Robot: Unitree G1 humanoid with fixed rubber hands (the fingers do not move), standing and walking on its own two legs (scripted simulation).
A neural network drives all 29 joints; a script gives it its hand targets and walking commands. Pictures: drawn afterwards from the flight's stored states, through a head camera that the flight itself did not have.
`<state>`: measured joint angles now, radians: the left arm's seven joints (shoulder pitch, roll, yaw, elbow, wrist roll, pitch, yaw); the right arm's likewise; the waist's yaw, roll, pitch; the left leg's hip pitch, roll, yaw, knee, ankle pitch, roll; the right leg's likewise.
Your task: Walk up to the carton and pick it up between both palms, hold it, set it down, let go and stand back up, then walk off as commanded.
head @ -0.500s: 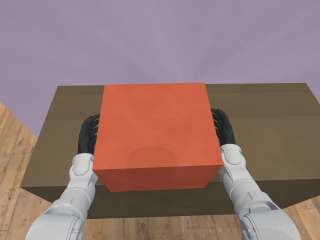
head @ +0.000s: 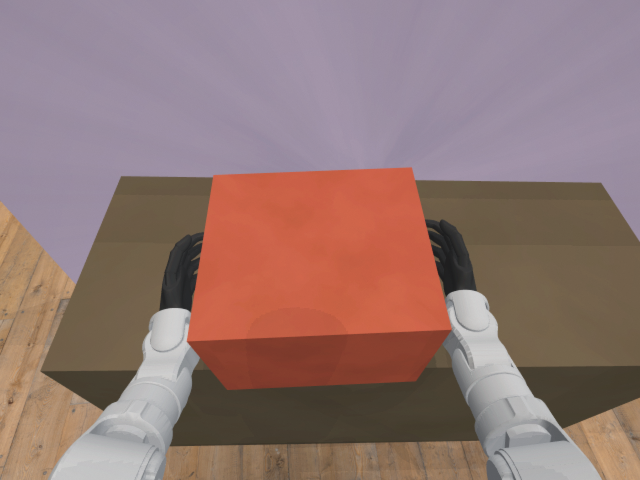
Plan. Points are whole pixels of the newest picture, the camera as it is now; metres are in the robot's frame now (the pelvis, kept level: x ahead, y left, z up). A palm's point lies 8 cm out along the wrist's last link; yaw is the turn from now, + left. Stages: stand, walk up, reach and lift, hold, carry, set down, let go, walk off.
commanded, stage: reach and lift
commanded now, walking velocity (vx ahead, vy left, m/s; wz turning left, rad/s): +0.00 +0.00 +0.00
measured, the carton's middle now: (317, 281) +0.40 +0.01 -0.01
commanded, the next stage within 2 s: hold in 2.00 s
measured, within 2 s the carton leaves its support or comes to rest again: neither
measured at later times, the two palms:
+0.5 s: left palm (176, 277) +0.34 +0.18 +0.08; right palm (499, 267) +0.35 -0.19 +0.11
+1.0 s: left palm (157, 224) +0.36 +0.18 +0.16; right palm (520, 231) +0.36 -0.19 +0.17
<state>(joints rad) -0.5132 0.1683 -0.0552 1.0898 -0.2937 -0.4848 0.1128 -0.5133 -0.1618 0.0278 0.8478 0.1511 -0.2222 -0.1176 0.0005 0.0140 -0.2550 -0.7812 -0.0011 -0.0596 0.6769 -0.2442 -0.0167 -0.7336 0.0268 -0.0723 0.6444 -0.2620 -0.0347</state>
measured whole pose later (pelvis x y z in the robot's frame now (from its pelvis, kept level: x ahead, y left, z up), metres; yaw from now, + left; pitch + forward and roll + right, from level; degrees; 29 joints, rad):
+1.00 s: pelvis -0.02 -0.04 +0.02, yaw +1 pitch +5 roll +2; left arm -0.69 0.24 0.19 0.86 -0.14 0.27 -0.03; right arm -0.65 -0.10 -0.06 0.67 0.12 0.38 -0.21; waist 0.00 -0.05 -0.24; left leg -0.41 0.00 -0.06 0.49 -0.17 -0.04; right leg -0.43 0.03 -0.07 0.59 -0.25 -0.08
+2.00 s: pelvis -0.03 -0.03 +0.02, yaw +1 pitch +3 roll +1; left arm -0.65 0.21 0.19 0.58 -0.10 0.50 0.01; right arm -0.64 -0.13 -0.08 0.51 0.16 0.54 -0.20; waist 0.00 -0.04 -0.22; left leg -0.36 0.00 -0.06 0.43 -0.13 -0.04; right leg -0.37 0.02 -0.07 0.52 -0.21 -0.07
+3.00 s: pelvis -0.03 -0.03 +0.02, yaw +1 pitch +2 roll +1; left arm -0.61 0.20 0.19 0.44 -0.09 0.63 0.03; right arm -0.64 -0.15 -0.08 0.43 0.18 0.64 -0.20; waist 0.00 -0.03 -0.22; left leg -0.35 0.00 -0.06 0.43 -0.11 -0.04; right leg -0.37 0.02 -0.07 0.52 -0.20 -0.07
